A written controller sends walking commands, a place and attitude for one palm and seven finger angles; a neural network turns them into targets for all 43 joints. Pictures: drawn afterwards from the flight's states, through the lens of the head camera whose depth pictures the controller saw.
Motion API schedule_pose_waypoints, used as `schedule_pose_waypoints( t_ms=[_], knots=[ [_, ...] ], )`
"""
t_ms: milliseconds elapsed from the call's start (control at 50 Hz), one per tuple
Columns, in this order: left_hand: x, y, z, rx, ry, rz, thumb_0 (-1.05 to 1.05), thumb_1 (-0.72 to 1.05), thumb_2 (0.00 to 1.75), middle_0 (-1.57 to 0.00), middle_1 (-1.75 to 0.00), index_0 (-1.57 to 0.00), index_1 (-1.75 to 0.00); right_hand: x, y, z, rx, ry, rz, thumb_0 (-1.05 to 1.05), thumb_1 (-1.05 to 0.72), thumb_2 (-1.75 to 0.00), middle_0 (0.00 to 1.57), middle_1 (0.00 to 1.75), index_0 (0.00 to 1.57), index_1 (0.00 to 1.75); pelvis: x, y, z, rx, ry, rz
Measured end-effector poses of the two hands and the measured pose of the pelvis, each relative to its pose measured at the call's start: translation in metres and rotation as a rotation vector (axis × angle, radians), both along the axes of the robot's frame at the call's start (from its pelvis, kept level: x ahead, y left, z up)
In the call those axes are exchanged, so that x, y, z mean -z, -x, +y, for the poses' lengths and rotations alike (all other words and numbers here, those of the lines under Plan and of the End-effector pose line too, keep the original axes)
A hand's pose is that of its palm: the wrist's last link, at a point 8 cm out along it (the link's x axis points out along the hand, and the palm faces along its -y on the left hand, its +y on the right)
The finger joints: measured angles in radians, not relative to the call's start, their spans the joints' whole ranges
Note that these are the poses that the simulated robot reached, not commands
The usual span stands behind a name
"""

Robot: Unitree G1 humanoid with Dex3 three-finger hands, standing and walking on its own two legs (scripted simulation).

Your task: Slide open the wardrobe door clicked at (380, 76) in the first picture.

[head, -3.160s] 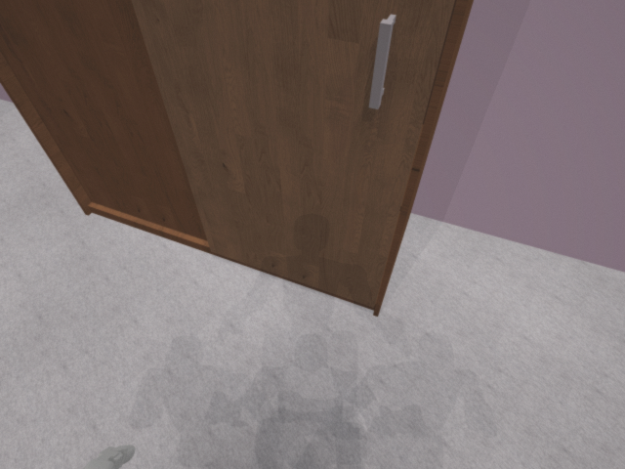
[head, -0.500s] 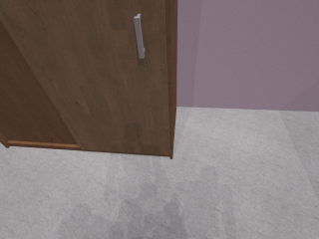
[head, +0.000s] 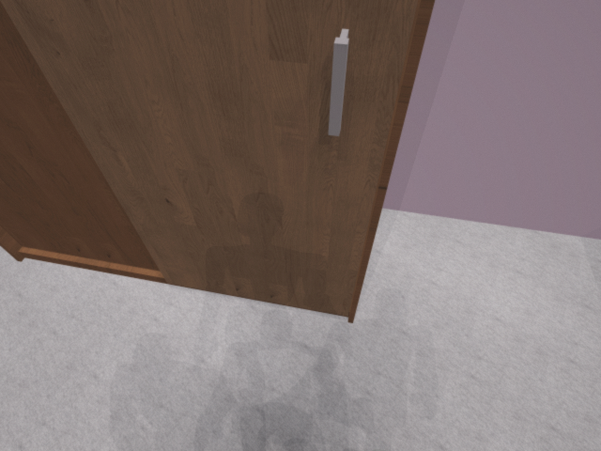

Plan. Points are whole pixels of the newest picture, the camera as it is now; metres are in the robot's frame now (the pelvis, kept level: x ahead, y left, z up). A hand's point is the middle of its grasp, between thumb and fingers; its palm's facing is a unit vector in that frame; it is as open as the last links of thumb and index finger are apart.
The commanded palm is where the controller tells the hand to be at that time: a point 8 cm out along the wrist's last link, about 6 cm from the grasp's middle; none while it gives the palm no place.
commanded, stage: take the last steps up to it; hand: right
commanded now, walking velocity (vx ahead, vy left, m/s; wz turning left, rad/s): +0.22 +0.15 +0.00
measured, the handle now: (339, 84) +0.61 +0.00 +0.16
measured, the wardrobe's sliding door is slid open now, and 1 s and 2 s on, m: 0.00 0.00 0.00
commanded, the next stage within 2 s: come to a stop and stand still in 0.12 s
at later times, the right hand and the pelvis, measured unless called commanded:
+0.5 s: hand (400, 407) +0.23 -0.14 -0.17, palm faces -0.02 +0.97 -0.23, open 7.4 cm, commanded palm none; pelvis +0.17 +0.06 +0.00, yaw +2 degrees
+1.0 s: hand (427, 433) +0.19 -0.17 -0.17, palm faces +0.09 +0.97 -0.20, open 7.4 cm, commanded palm none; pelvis +0.13 +0.03 +0.00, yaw -1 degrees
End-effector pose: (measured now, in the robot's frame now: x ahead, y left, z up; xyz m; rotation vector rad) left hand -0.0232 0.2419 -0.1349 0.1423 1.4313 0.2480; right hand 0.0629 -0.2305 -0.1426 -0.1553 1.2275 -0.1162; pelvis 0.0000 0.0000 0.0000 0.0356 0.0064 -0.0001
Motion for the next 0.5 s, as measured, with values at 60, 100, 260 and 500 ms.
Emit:
schedule_pose_waypoints(
  t_ms=[60, 100, 260, 500],
  knots=[
    [-0.009, -0.071, 0.004, 0.043, -0.020, -0.137, 0.01, 0.91, 0.90, -0.20, -0.30, -0.20, -0.30, 0.004, -0.010, 0.003, 0.012, -0.014, 0.036, 0.01, -0.93, -0.90, 0.20, 0.30, 0.20, 0.30, -0.002, -0.026, 0.001, -0.001, -0.010, 0.003],
    [-0.013, -0.113, 0.001, 0.072, -0.032, -0.213, 0.01, 0.91, 0.90, -0.20, -0.30, -0.20, -0.30, 0.011, -0.016, 0.004, 0.021, -0.035, 0.059, 0.01, -0.93, -0.90, 0.20, 0.30, 0.20, 0.30, 0.000, -0.044, 0.000, -0.003, -0.018, -0.004],
    [-0.021, -0.179, -0.006, 0.066, -0.052, -0.264, 0.00, 0.92, 0.90, -0.20, -0.30, -0.20, -0.30, 0.017, -0.068, 0.011, 0.017, -0.073, 0.121, 0.01, -0.92, -0.90, 0.20, 0.30, 0.20, 0.30, -0.002, -0.109, 0.005, -0.032, 0.009, -0.021],
    [0.012, -0.174, 0.048, -0.014, 0.028, 0.025, 0.01, 0.91, 0.90, -0.20, -0.30, -0.20, -0.30, -0.001, -0.160, 0.046, -0.007, 0.049, 0.073, 0.01, -0.92, -0.90, 0.20, 0.30, 0.20, 0.30, 0.005, -0.171, 0.059, -0.027, 0.044, -0.022]
  ],
)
